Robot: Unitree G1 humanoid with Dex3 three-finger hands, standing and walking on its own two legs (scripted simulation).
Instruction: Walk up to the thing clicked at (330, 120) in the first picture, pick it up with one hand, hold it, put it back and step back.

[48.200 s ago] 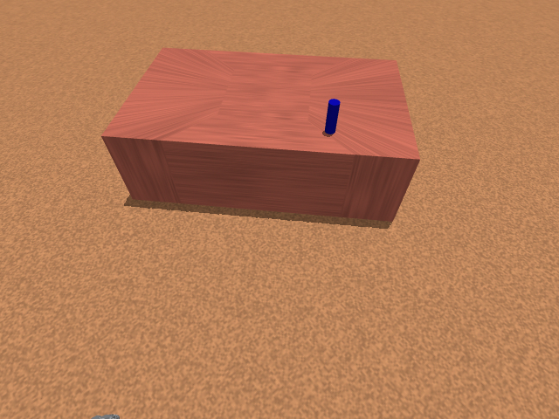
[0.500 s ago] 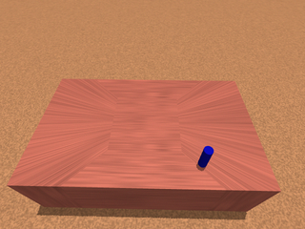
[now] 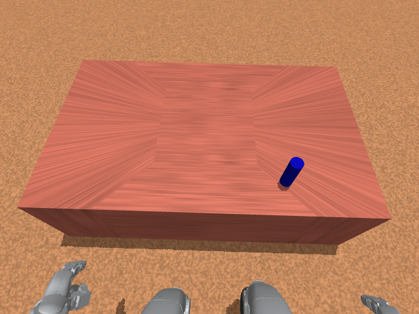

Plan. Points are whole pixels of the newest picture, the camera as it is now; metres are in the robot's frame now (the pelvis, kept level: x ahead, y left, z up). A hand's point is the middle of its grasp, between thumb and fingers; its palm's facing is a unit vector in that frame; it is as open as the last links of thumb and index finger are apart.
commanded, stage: step back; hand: right
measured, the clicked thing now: (291, 172) +0.52 -0.27 -0.30
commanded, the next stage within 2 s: none
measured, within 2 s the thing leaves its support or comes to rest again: neither
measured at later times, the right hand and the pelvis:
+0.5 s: hand out of the picture +0.00 -0.25 -0.15, palm faces +0.07 +0.92 -0.37, open 7.4 cm; pelvis -0.08 +0.02 +0.00, yaw -5 degrees
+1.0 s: hand out of the picture -0.12 -0.24 -0.12, palm faces +0.02 +0.90 -0.44, open 7.4 cm; pelvis -0.21 +0.03 +0.01, yaw -5 degrees
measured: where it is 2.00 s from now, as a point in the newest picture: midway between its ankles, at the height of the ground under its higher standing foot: outside the picture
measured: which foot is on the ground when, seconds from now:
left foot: up 0.00-0.02, down 0.04-0.46, up 0.48-0.72, down 0.74-1.00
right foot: down 0.00-0.04, up 0.06-0.40, down 0.42-0.76, up 0.78-1.00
